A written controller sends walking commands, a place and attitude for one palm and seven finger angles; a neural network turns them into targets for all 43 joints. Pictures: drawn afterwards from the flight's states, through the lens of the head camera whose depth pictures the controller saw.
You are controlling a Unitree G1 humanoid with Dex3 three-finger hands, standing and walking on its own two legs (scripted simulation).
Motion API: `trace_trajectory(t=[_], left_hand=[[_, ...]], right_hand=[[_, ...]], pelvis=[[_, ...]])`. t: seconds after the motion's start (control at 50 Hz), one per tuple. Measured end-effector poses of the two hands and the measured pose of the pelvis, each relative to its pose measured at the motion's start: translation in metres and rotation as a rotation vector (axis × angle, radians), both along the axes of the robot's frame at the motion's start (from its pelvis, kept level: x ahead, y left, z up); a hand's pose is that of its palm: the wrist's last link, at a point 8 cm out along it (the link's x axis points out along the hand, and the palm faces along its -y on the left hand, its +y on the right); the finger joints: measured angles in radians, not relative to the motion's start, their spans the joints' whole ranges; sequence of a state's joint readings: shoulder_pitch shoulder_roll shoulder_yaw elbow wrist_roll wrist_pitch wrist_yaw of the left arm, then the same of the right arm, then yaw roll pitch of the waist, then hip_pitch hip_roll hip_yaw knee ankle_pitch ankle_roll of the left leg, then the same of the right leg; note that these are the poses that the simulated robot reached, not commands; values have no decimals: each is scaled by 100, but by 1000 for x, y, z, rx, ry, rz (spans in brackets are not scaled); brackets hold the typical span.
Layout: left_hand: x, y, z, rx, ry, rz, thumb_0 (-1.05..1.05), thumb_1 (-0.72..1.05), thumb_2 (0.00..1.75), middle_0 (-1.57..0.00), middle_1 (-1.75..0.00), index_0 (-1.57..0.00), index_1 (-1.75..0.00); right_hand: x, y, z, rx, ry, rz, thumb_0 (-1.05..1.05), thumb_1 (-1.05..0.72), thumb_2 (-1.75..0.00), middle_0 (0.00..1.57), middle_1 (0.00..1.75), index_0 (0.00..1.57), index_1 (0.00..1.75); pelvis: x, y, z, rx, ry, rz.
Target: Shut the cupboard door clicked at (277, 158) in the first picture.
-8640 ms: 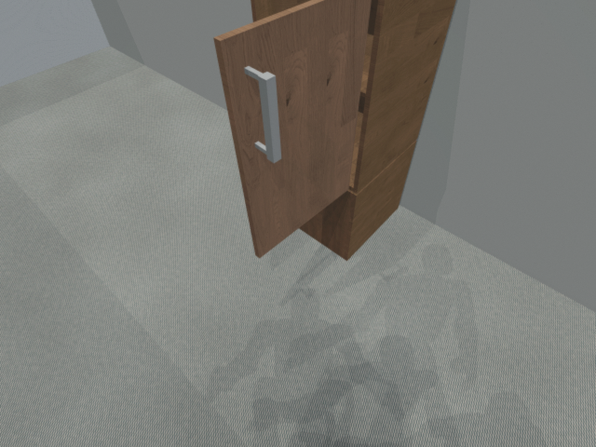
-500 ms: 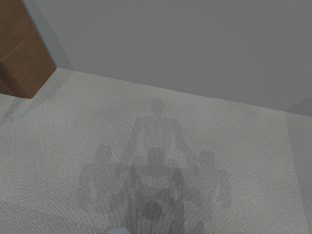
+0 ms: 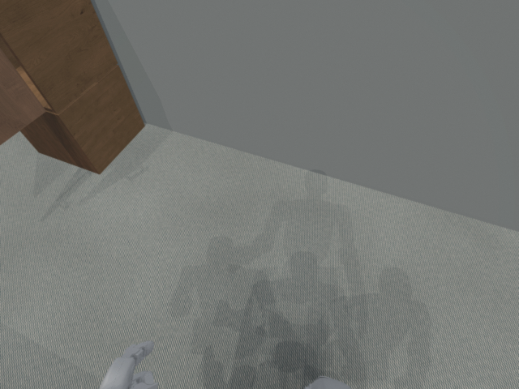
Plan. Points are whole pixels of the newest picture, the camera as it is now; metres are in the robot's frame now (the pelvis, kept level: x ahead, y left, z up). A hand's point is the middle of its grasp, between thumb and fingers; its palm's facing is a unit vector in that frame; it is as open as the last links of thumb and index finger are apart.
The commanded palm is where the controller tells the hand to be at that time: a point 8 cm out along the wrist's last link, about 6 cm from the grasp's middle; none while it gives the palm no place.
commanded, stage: walk to a spot facing it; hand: left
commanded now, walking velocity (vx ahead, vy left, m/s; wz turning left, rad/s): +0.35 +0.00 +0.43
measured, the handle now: out of the picture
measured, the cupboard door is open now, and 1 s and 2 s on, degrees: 87 87 87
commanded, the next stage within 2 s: turn to face it in 1.24 s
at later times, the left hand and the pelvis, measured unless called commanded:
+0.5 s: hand out of the picture +0.09 +0.21 -0.17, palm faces +0.28 -0.95 -0.16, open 7.4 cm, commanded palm none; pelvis +0.21 +0.05 +0.00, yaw +11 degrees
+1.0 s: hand (161, 193) +0.55 +0.26 -0.14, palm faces +0.18 -0.96 -0.21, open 7.3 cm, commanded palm none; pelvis +0.44 +0.05 +0.00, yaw +14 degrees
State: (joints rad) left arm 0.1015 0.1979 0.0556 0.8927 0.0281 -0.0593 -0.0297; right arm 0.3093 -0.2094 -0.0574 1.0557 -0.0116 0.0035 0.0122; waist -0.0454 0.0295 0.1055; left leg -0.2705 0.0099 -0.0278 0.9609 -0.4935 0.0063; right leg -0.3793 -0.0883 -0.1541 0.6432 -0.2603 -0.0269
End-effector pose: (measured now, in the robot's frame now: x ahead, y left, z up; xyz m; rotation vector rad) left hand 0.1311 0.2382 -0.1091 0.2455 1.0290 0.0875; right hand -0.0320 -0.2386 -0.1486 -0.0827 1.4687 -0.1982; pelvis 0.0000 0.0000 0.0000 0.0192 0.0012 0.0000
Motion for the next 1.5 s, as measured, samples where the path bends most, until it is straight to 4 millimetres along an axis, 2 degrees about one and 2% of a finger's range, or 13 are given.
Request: trace_trajectory(t=[0.1, 0.2, 0.36, 0.44, 0.56, 0.76, 0.92, 0.98, 1.08, 1.22, 1.38, 1.44, 1.5], left_hand=[[-16, -19, 2, -34, 72, 118, 0, 91, 90, -20, -30, -20, -30], [-43, -8, 2, -18, 172, 251, -1, 96, 90, -21, -30, -20, -30], [-93, -9, -15, -91, 452, 398, 0, 93, 90, -20, -30, -20, -30], [-90, 0, -32, -145, 563, 431, 0, 92, 90, -20, -30, -20, -30], [8, 36, -33, -143, 419, 418, 1, 92, 90, -20, -30, -20, -30], [215, 80, -7, -91, 126, 294, 1, 93, 90, -20, -29, -19, -30], [369, 76, -2, -29, -4, 179, 1, 92, 90, -20, -29, -19, -30], [396, 68, -2, -26, -47, 200, 0, 92, 90, -20, -29, -20, -30], [383, 49, -3, -67, 52, 289, 0, 91, 90, -20, -29, -20, -30], [351, 69, -5, -53, 161, 474, -3, 97, 90, -21, -30, -20, -30], [307, 71, -29, -154, 396, 624, -1, 93, 90, -20, -30, -20, -30], [304, 85, -44, -194, 464, 660, 0, 92, 90, -20, -30, -20, -30], [324, 114, -49, -179, 439, 692, 1, 92, 90, -21, -30, -20, -30]], right_hand=[[90, -19, 16, -13, -70, 91, 1, -91, -90, 20, 30, 20, 30], [199, -13, 32, -10, -198, 210, 1, -91, -90, 20, 30, 20, 30], [368, 55, 41, 23, -386, 403, 1, -91, -90, 20, 30, 20, 30], [425, 91, 35, 9, -485, 438, 0, -91, -90, 20, 30, 20, 30], [413, 104, 35, -16, -356, 399, 0, -91, -90, 20, 30, 20, 30], [372, 67, 40, -79, -85, 246, -1, -94, -90, 20, 30, 20, 30], [359, 62, 21, -8, 161, 151, 0, -92, -90, 20, 30, 20, 30], [384, 61, 15, 17, 211, 153, 0, -91, -90, 20, 30, 20, 30], [482, 64, 17, 23, 103, 211, 1, -91, -90, 20, 30, 20, 30], [650, 95, 26, 18, -118, 382, 1, -92, -90, 20, 30, 20, 30], [832, 181, 42, -10, -351, 621, 1, -92, -90, 20, 30, 20, 30], [880, 220, 41, -29, -459, 679, 1, -92, -90, 20, 30, 20, 30], [898, 244, 45, -45, -479, 716, 0, -92, -90, 20, 30, 20, 30]], pelvis=[[37, -11, 15, -3, 7, 72], [77, -13, 23, -4, 19, 133], [147, 15, 12, -17, 7, 183], [186, 44, -6, -33, 1, 189], [229, 62, 8, -24, -14, 209], [314, 73, 22, -10, -9, 212], [402, 56, 4, 11, -1, 221], [428, 49, 1, 0, -18, 245], [469, 50, 14, -12, -19, 287], [522, 67, 21, -29, -5, 370], [579, 119, 7, -28, -12, 449], [598, 149, -9, -49, -10, 466], [608, 163, -9, -48, -9, 494]])
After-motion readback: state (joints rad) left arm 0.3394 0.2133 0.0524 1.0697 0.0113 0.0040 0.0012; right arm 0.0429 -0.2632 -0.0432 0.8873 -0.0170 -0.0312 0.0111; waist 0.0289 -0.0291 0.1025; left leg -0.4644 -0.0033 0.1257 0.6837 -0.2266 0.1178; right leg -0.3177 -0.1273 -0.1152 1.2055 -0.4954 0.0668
